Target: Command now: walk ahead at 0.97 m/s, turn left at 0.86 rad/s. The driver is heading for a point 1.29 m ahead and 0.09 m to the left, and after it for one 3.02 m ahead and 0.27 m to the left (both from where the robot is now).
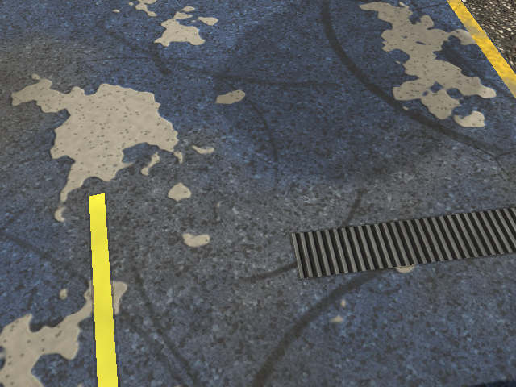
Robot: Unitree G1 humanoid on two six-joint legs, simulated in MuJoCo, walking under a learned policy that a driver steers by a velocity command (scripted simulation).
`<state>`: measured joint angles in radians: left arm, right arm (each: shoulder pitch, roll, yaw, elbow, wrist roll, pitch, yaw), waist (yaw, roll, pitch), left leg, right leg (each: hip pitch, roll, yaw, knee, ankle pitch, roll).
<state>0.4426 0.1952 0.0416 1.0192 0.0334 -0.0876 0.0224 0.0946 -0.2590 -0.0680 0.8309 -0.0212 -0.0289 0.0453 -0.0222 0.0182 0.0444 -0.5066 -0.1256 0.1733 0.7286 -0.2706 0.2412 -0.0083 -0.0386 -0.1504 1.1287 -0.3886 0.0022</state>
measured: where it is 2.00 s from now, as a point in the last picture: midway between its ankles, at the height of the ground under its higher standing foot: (223, 49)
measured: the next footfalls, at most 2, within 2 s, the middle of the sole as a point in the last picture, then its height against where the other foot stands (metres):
right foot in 0.38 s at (302, 331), level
left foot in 0.82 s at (167, 243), level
